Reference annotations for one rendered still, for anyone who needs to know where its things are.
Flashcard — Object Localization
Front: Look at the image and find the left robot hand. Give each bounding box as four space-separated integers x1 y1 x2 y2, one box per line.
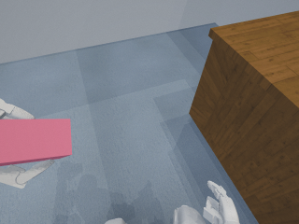
0 98 55 189

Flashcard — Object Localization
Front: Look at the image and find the right robot hand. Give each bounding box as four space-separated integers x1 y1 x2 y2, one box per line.
203 180 239 224

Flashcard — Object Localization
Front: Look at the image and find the table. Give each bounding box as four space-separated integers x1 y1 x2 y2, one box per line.
189 10 299 224

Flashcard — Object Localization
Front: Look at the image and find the robot right thigh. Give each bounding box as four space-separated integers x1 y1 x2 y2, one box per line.
173 206 206 224

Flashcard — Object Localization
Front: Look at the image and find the sponge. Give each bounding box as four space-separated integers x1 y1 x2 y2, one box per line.
0 119 72 166

